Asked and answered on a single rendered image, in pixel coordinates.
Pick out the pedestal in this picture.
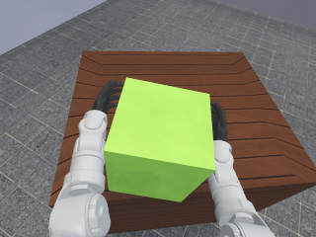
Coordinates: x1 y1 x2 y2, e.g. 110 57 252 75
48 50 316 234

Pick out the robot right upper arm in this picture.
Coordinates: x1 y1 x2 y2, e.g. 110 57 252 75
218 220 276 237

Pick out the carton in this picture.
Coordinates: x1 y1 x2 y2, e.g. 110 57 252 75
104 77 216 202

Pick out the robot left hand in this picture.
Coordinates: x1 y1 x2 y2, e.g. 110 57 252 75
92 79 124 114

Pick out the robot right forearm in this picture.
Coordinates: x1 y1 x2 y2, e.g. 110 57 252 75
207 140 271 230

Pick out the robot left upper arm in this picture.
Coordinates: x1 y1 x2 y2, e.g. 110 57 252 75
49 193 111 237

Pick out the robot left forearm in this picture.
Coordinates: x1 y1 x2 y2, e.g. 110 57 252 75
48 110 108 236

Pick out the robot right hand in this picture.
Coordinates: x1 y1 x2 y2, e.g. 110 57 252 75
210 101 227 142

